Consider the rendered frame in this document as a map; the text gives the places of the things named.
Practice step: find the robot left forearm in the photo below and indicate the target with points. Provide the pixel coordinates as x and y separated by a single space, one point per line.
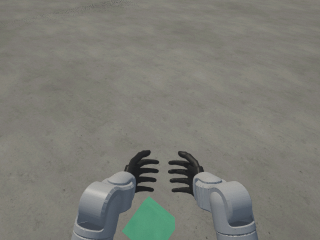
100 206

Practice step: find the carton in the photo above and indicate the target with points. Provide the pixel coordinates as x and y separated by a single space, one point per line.
150 222

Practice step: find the robot left hand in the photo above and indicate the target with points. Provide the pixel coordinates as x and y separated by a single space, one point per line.
134 168

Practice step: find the robot right forearm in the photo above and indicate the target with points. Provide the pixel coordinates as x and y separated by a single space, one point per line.
230 205

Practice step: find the robot right hand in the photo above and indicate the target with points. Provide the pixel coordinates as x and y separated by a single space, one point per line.
193 168

